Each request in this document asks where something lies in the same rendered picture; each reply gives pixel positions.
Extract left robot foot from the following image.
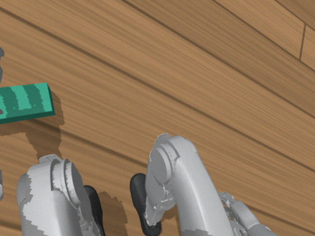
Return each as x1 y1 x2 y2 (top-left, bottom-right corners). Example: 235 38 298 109
84 185 106 236

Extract right robot foot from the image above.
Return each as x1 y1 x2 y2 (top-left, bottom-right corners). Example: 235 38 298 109
130 173 161 236

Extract right robot hand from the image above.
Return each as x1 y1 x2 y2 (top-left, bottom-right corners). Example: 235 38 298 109
218 191 261 236

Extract carton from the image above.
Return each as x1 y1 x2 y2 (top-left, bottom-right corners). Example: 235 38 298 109
0 83 55 124

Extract right robot arm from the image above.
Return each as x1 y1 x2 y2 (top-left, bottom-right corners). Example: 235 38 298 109
247 224 278 236

